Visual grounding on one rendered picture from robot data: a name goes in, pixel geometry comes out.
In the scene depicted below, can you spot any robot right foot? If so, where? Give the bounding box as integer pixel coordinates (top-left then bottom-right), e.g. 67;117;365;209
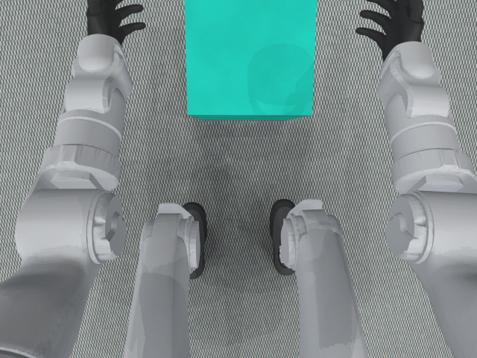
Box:
270;199;295;275

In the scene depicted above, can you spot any robot right upper arm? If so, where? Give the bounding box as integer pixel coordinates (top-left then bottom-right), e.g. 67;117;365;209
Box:
385;190;477;358

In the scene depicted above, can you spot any robot left hand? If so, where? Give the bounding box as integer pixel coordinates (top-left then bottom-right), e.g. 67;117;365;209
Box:
86;0;146;45

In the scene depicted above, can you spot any robot left upper arm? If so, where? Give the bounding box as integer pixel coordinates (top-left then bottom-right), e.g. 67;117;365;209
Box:
0;189;127;358

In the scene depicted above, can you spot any left robot forearm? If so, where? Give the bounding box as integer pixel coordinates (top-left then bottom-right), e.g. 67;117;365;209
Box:
15;34;133;256

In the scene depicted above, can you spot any left robot shin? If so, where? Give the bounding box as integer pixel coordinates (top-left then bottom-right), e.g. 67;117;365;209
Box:
139;203;196;271

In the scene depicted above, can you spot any robot right hand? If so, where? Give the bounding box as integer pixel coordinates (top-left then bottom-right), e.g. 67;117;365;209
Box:
356;0;424;62

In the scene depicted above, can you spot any right robot forearm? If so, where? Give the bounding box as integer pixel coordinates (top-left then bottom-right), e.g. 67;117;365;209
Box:
376;41;477;194

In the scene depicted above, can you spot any carton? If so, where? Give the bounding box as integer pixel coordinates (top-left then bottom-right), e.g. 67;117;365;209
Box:
184;0;317;121

